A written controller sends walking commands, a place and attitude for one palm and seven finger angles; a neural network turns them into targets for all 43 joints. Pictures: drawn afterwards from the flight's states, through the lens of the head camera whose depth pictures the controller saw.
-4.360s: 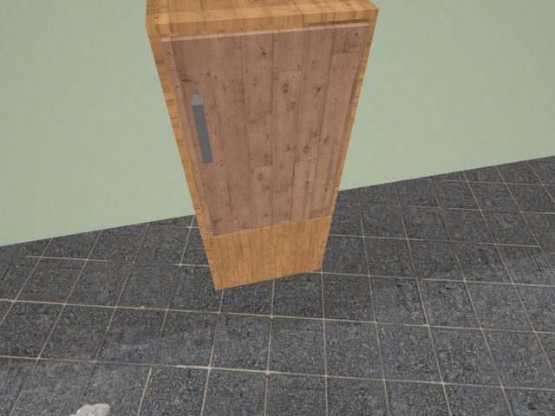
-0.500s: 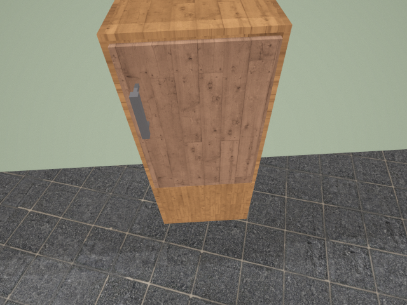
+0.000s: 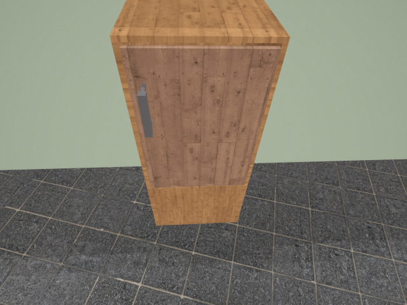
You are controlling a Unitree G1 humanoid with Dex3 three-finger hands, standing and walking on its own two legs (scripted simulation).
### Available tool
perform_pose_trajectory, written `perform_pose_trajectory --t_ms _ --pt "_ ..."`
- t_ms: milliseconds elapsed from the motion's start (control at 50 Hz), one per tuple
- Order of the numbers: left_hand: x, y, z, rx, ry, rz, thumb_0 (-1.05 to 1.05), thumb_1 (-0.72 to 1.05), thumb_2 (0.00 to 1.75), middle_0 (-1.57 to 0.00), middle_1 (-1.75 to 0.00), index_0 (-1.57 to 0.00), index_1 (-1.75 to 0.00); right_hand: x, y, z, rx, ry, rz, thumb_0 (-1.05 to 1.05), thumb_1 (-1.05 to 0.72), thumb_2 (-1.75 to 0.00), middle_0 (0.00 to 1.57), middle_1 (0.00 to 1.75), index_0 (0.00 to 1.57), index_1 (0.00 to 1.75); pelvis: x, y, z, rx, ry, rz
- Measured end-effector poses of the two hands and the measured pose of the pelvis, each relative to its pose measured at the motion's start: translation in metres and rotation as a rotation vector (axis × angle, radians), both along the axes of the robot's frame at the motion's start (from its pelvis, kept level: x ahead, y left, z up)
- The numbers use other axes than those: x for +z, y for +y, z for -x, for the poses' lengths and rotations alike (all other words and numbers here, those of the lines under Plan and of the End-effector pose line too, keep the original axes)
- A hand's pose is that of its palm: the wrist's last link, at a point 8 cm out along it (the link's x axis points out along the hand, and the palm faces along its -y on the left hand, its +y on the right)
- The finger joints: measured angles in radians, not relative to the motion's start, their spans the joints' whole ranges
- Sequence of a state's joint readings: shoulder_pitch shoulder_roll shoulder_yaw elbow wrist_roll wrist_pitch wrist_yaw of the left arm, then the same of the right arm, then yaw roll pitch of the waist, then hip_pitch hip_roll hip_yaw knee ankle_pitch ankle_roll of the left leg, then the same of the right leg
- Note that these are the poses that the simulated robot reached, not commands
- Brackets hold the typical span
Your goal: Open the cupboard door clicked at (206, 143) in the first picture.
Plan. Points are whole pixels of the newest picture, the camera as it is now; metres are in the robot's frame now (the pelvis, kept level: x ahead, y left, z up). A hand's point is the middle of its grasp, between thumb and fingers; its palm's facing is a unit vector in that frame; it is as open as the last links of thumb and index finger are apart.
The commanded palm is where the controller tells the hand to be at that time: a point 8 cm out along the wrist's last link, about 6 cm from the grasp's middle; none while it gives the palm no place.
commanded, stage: come to a stop and stand still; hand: left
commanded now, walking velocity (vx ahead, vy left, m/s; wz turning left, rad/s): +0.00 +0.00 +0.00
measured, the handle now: (146, 111) +0.59 +0.20 +0.04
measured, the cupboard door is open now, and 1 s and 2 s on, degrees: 0 0 0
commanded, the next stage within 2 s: look again from close up in 0.34 s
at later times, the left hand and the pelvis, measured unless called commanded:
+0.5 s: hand out of the picture -0.01 +0.17 -0.18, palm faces +0.02 -0.99 -0.15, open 7.4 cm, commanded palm none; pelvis +0.01 +0.01 +0.00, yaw +0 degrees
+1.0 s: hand out of the picture +0.06 +0.22 -0.17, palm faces +0.02 -0.97 -0.24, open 7.4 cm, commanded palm none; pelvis +0.00 +0.02 +0.00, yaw +0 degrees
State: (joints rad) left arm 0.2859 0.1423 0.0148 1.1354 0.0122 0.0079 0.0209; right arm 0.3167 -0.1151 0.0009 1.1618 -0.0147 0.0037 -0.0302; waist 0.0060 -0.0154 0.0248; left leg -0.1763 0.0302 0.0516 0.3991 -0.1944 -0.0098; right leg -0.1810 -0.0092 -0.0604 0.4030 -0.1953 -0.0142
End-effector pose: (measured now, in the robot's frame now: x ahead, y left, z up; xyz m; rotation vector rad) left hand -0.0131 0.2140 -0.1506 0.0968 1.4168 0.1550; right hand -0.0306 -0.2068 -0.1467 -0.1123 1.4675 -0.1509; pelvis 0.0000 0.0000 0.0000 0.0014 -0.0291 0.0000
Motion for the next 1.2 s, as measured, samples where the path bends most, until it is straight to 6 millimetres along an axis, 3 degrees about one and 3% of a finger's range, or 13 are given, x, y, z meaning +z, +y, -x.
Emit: perform_pose_trajectory --t_ms 220,420,520,680,780,860,1000,1200 --pt "-0.001 -0.002 0.017 0.007 0.051 0.022 0.0 0.91 0.89 -0.2 -0.3 -0.2 -0.3 0.0 0.013 0.0 -0.01 -0.001 -0.005 0.0 -0.91 -0.9 0.2 0.3 0.2 0.3 0.0 0.009 -0.002 -0.005 0.011 -0.002" --pt "0.0 0.0 0.009 0.005 0.044 0.018 0.0 0.91 0.89 -0.2 -0.3 -0.2 -0.3 -0.001 0.013 -0.021 0.002 -0.038 0.0 0.01 -0.91 -0.9 0.2 0.3 0.2 0.3 0.0 0.012 -0.009 -0.006 0.013 -0.003" --pt "-0.001 0.01 -0.007 -0.028 -0.009 -0.004 0.01 0.9 0.89 -0.2 -0.3 -0.2 -0.3 -0.001 0.0 -0.038 0.027 -0.092 0.021 0.01 -0.92 -0.9 0.2 0.3 0.2 0.3 -0.005 0.012 -0.011 0.01 0.021 0.001" --pt "0.001 0.041 -0.053 -0.043 -0.158 -0.077 0.01 0.9 0.89 -0.2 -0.3 -0.2 -0.3 0.006 -0.026 -0.082 0.052 -0.24 0.102 0.01 -0.91 -0.9 0.2 0.3 0.2 0.3 -0.011 0.014 -0.018 0.011 0.002 0.008" --pt "0.008 0.052 -0.075 -0.058 -0.238 -0.098 0.01 0.91 0.89 -0.2 -0.3 -0.2 -0.3 0.013 -0.03 -0.104 0.075 -0.305 0.115 0.01 -0.91 -0.9 0.2 0.3 0.2 0.3 -0.011 0.016 -0.015 0.008 -0.016 0.008" --pt "0.013 0.055 -0.08 -0.071 -0.268 -0.101 0.01 0.91 0.89 -0.2 -0.3 -0.2 -0.3 0.017 -0.027 -0.111 0.092 -0.334 0.108 0.0 -0.91 -0.9 0.2 0.3 0.2 0.3 -0.009 0.018 -0.01 0.008 -0.023 0.008" --pt "0.014 0.058 -0.064 -0.075 -0.238 -0.091 0.01 0.9 0.89 -0.2 -0.3 -0.2 -0.3 0.018 -0.018 -0.101 0.102 -0.313 0.086 0.0 -0.91 -0.9 0.2 0.3 0.2 0.3 -0.005 0.023 -0.001 0.008 -0.022 0.007" --pt "0.003 0.052 -0.01 -0.038 -0.094 -0.058 0.01 0.9 0.89 -0.2 -0.3 -0.2 -0.3 0.008 -0.004 -0.052 0.07 -0.174 0.062 0.0 -0.91 -0.9 0.2 0.3 0.2 0.3 -0.003 0.028 0.005 0.018 -0.021 0.006"
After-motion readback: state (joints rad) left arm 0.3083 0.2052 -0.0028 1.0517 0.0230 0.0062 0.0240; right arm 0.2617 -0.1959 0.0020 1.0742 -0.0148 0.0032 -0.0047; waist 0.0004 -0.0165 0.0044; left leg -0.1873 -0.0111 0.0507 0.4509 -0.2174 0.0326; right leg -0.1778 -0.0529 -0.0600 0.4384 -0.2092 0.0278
